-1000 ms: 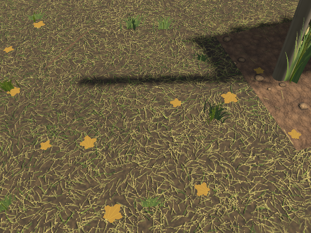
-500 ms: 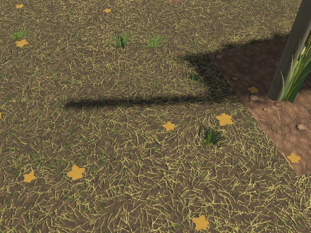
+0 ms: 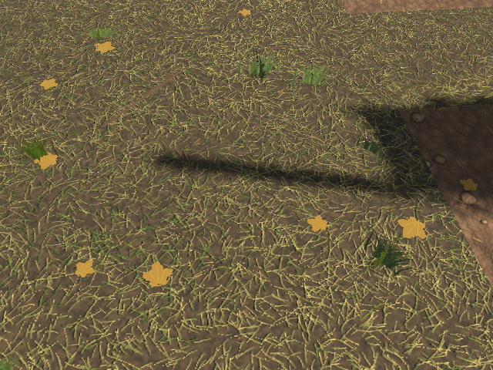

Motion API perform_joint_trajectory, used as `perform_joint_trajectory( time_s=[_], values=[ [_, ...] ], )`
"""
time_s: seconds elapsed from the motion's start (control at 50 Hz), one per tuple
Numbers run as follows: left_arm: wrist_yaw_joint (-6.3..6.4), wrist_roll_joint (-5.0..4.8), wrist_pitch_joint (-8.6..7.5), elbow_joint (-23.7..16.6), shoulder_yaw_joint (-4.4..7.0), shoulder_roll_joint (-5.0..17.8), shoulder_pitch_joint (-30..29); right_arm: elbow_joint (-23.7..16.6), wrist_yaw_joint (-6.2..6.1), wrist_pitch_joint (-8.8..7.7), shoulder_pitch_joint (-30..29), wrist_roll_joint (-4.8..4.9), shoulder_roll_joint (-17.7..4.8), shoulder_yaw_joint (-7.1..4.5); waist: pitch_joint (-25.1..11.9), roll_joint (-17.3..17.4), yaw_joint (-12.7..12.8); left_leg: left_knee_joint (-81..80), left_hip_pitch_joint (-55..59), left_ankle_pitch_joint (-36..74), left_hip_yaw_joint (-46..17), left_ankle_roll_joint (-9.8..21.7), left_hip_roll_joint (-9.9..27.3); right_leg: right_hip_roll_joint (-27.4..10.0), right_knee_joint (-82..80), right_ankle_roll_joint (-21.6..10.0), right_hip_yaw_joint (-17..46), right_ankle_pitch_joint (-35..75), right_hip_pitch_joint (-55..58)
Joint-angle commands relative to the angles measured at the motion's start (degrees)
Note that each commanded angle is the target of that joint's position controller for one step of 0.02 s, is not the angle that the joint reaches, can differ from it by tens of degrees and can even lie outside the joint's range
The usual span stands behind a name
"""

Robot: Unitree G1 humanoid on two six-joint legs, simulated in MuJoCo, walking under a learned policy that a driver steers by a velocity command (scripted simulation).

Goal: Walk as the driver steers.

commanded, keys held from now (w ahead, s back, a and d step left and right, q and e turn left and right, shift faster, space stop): w+q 0.60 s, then w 0.34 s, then w+e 0.06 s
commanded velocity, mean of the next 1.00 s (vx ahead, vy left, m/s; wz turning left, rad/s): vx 0.46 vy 0.00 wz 0.45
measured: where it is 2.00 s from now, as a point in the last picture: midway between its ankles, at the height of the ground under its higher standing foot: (155, 277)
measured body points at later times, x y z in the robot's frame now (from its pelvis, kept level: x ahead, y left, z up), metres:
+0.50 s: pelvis +0.20 -0.04 +0.00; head +0.23 -0.04 +0.45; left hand +0.15 +0.24 -0.12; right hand +0.44 -0.25 -0.10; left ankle +0.26 +0.15 -0.66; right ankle +0.19 -0.15 -0.74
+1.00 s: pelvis +0.44 +0.13 +0.00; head +0.46 +0.15 +0.45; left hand +0.45 +0.44 -0.10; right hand +0.64 -0.08 -0.11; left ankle +0.40 +0.19 -0.74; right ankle +0.62 +0.02 -0.66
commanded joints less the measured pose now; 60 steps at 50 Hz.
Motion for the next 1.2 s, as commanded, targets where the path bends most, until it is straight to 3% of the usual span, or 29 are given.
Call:
perform_joint_trajectory(
  time_s=[0.02, 0.06, 0.14, 0.2, 0.22, 0.24, 0.26, 0.28, 0.3, 0.32, 0.34, 0.38, 0.5, 0.62, 0.68, 0.72, 0.74, 0.76, 0.78, 0.8, 0.82, 0.84, 0.88, 0.92, 0.98, 1.04, 1.08, 1.16, 1.2],
  values=[
    [-0.85, 0.31, -1.61, -4.7, 0.65, 3.8, -6.1, -4.6, -1.36, -0.39, -1.3, 0.24, -10.3, -2.58, -1.1, 4.7, -0.2, -13.3, 7.4, 0.7, -17.6, 10.1, 11.9, 0.0, -13.6, 1.6, 1.0, 6.6, -5.6],
    [-1.32, -0.28, -1.56, -5.7, 0.08, 3.0, -8.2, -4.8, -1.71, 0.04, -0.3, 0.44, -11.7, -3.12, -0.6, 6.1, -0.9, -13.4, 4.8, -0.3, -16.8, 9.8, 11.4, 1.5, -20.4, 2.7, 0.5, 10.6, -1.9],
    [-1.51, -1.31, -1.69, -6.9, 0.54, 5.3, -8.9, -5.1, -1.49, 0.87, 0.3, 0.63, -11.3, -3.20, -0.2, 7.8, -0.6, -12.0, -0.4, -5.1, -19.6, 7.8, 11.5, 2.4, -26.0, 3.2, 1.2, 15.5, 7.3],
    [-1.04, -1.21, -2.09, -5.6, 1.50, 7.1, -2.8, -5.9, -1.36, 0.99, -0.8, 0.54, -8.4, -2.42, -1.0, 7.6, 3.5, -5.3, -4.2, -8.6, -20.1, 5.0, 9.0, 1.1, -29.6, 1.4, 1.0, 13.9, 18.1],
    [-0.62, -0.88, -2.25, -4.3, 2.22, 8.8, 3.3, -6.6, -1.35, 0.77, -1.5, 0.24, -5.8, -1.61, -3.2, 5.9, 6.4, 2.7, -9.4, -11.0, -17.6, 2.9, 6.7, -3.3, -30.6, -0.6, 4.6, 10.8, 26.8],
    [-0.29, -0.02, -2.11, -3.3, 2.92, 12.2, 11.3, -7.0, -1.19, 0.54, 0.2, -0.73, -1.2, -0.23, -8.7, -4.9, 8.0, 22.3, -16.4, -19.2, -9.1, -0.4, 0.6, -14.4, -33.8, -4.5, 17.0, 1.6, 37.4],
    [-1.12, 0.83, -1.52, -1.7, 3.78, 16.4, 13.8, -10.4, -1.22, -0.10, 3.0, 1.62, -2.9, -0.49, -9.5, -20.0, 5.2, 35.4, -31.2, -23.4, -4.9, -1.0, -1.0, -24.0, -42.7, -11.8, 43.2, -19.5, 41.6],
    [-1.40, -0.09, -1.56, -3.5, 2.73, 11.5, 8.9, -8.6, -1.38, -0.16, 2.5, 1.71, -8.9, -1.80, -3.1, -12.3, 4.9, 42.1, -34.9, -18.2, -5.4, -1.6, 4.0, -22.6, -44.3, -11.2, 40.7, -24.6, 36.7],
    [-1.27, -0.56, -1.38, -4.1, 1.85, 8.2, 6.6, -8.4, -1.22, 0.09, -0.8, 1.03, -10.6, -2.40, 1.0, -8.8, 5.2, 43.2, -35.5, -12.7, -4.2, -1.7, 5.5, -19.7, -43.6, -9.0, 31.3, -17.1, 32.5],
    [-1.28, -0.09, -1.22, -4.7, 1.16, 6.5, 4.2, -7.7, -1.11, 0.40, -0.8, 0.48, -9.6, -2.38, 1.2, -5.6, 4.0, 42.7, -32.4, -8.4, -3.6, -2.2, 7.1, -16.9, -43.9, -7.7, 24.1, -8.5, 29.0],
    [-1.19, 0.18, -0.99, -4.4, 0.78, 5.4, 2.9, -8.1, -0.83, 0.50, -1.8, 0.13, -8.8, -2.40, 2.1, -5.2, 3.4, 41.1, -31.2, -5.6, -3.2, -2.5, 8.6, -15.1, -44.7, -7.2, 18.9, -2.1, 26.4],
    [-0.92, 0.53, -1.24, -3.7, 0.75, 5.5, 3.1, -8.9, -0.08, 0.69, -2.8, 0.48, -6.9, -2.01, 1.9, -6.7, 3.3, 40.5, -28.8, -1.2, -1.3, -3.2, 10.2, -13.2, -46.7, -7.3, 11.5, 5.5, 23.5],
    [-0.66, 0.35, -1.10, -1.9, 1.24, 7.8, 5.9, -12.3, 0.83, 0.73, -8.4, 0.46, -5.1, -1.15, 2.3, -3.6, 4.4, 26.9, -30.1, 11.0, 0.3, -4.7, 10.5, -13.0, -48.1, -8.6, -1.0, 20.3, 25.3],
    [-0.51, -1.02, 0.35, 0.3, 1.71, 10.4, 11.4, -16.5, 3.15, 0.42, -18.3, 0.50, -3.4, 0.10, 6.1, -2.0, 7.3, 12.5, -26.3, 12.9, 6.0, -1.9, 9.3, -14.9, -47.0, -7.6, -7.9, 25.4, 29.5],
    [-0.67, -1.76, 1.29, 1.1, 2.13, 12.5, 12.5, -17.3, 3.48, 0.35, -16.8, 0.15, -5.4, -0.78, 3.3, -4.0, 4.1, 9.2, -17.5, 4.8, 9.4, 1.7, 4.7, -16.0, -39.8, -7.0, -10.0, 49.8, 32.8],
    [-0.32, -1.81, 1.94, 1.3, 1.94, 13.2, 11.8, -13.7, 2.71, 0.71, -2.7, 0.10, -10.3, -3.50, -5.4, -4.0, -4.8, 4.4, 3.9, 7.1, 11.1, 5.1, 0.5, -14.0, -21.5, -4.8, -13.1, 61.8, 28.8],
    [-0.12, -0.68, 1.54, 0.2, 0.84, 11.1, 12.1, -11.4, 1.55, 1.36, 6.8, 0.04, -14.0, -4.96, -11.5, -0.1, -8.8, 6.0, 22.9, 8.6, 1.6, 7.4, 6.8, -12.1, -5.6, -2.8, -13.2, 45.2, 14.5],
    [-1.31, 0.71, 0.30, -2.1, -2.17, 2.4, 19.6, -10.8, 1.27, 0.93, 6.3, 0.28, -20.0, -5.34, -19.9, 15.5, -1.3, 1.5, 41.6, -1.8, -30.9, 18.0, 23.7, -1.3, 16.2, 0.5, -9.4, -9.6, -9.0],
    [-1.87, -1.44, -1.36, -1.0, -0.88, 8.2, 14.3, -11.6, 1.35, 0.51, 8.5, -0.07, -14.2, -3.82, -25.1, 8.6, -5.9, -6.1, 40.7, -6.1, -39.7, 18.3, 26.1, -0.7, 22.8, -0.1, 2.0, -12.8, -12.8],
    [-1.97, -3.43, -1.91, -3.9, -0.05, 10.5, 7.1, -10.7, 1.64, -0.12, 5.4, -0.64, -12.4, -2.94, -14.9, 7.1, -6.1, -7.4, 33.6, -0.7, -29.5, 15.1, 23.8, -2.9, 23.4, -0.8, 1.7, -8.2, -17.1],
    [-1.55, -2.86, -2.24, -4.6, -0.49, 9.3, 5.2, -10.6, 1.62, -0.49, 1.3, -0.35, -11.3, -2.50, -9.3, 3.5, -3.6, -8.0, 24.5, 5.4, -22.2, 13.1, 21.4, -5.4, 18.9, -1.1, 1.2, -2.8, -16.0],
    [-1.18, -1.51, -2.06, -4.1, -0.29, 9.0, 4.8, -10.6, 1.66, -0.72, -2.2, -0.59, -9.3, -1.87, -5.5, 2.3, -1.4, -9.3, 16.9, 11.2, -16.5, 12.0, 19.2, -7.1, 15.0, -0.7, 0.8, 0.3, -13.5],
    [-1.33, -1.01, -0.69, -3.1, -0.16, 8.0, 8.4, -10.8, 1.72, -1.48, -4.8, -1.42, -7.6, -1.32, -4.2, 3.6, 2.1, -13.0, 9.2, 15.4, -12.2, 11.7, 17.1, -8.7, 11.8, -0.1, 1.5, 4.1, -7.2],
    [-1.26, -0.69, 0.57, -2.7, -0.44, 6.3, 9.3, -9.6, 1.67, -2.36, -5.2, -0.88, -8.2, -1.48, -2.5, 2.9, 3.4, -15.9, 5.3, 17.6, -8.7, 12.3, 16.8, -9.0, 8.3, 1.2, 0.9, 6.0, -6.7],
    [-1.19, -0.29, 1.27, -4.2, -0.77, 5.2, 4.5, -7.6, 1.00, -2.81, -4.0, -1.13, -9.1, -1.65, 0.7, 2.8, 2.6, -18.0, 4.6, 20.0, -2.7, 11.2, 15.4, -9.0, -0.2, 2.8, 0.5, 15.4, -11.0],
    [-2.07, -0.82, 0.68, -5.1, -1.33, 4.1, -0.4, -6.2, 0.50, -2.83, -2.8, -1.37, -9.5, -1.49, 2.3, 2.9, 0.3, -19.0, 4.3, 17.8, 3.6, 8.1, 13.1, -7.1, -12.3, 1.9, -0.9, 27.6, -8.6],
    [-2.65, -1.25, 0.42, -6.4, -1.72, 3.5, -4.3, -4.7, 0.32, -2.92, -0.7, -1.31, -10.5, -1.70, 3.5, 2.7, -1.6, -20.0, 6.0, 15.8, 5.0, 7.3, 14.2, -5.6, -17.3, 1.0, -1.7, 31.1, -7.8],
    [-4.05, -1.47, 0.29, -9.3, -1.76, 4.0, -9.0, -2.0, 0.06, -1.93, 2.0, -0.83, -11.0, -2.05, 4.9, 2.1, -3.2, -17.1, 17.1, 19.1, 6.8, 6.4, 17.8, -3.8, -22.6, -1.3, -1.0, 27.0, -12.9],
    [-4.90, -1.20, 0.25, -10.5, -1.62, 4.3, -9.1, -1.6, -0.38, -1.04, 1.6, -0.64, -11.5, -2.27, 4.0, 2.8, -2.3, -13.1, 21.5, 28.4, 7.8, 5.3, 19.1, -2.4, -23.6, -2.9, -2.6, 21.3, -12.8]
  ],
)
